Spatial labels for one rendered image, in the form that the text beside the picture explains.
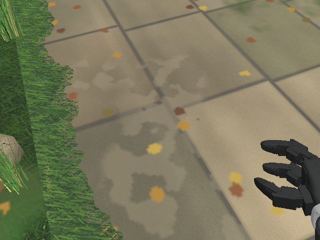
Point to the robot right hand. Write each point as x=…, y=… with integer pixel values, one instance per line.
x=306, y=177

